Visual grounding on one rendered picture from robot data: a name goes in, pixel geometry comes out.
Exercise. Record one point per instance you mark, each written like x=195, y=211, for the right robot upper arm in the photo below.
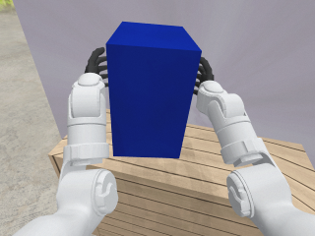
x=261, y=193

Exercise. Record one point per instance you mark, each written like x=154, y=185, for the pedestal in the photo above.
x=188, y=196

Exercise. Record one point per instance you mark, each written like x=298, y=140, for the left robot hand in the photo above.
x=93, y=64

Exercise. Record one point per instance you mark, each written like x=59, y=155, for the left robot upper arm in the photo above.
x=84, y=198

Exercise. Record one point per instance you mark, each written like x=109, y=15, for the carton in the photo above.
x=152, y=71

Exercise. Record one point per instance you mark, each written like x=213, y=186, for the left robot forearm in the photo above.
x=86, y=121

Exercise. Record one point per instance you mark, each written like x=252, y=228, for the right robot hand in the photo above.
x=206, y=74

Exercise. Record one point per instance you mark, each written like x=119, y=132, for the right robot forearm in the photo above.
x=238, y=141

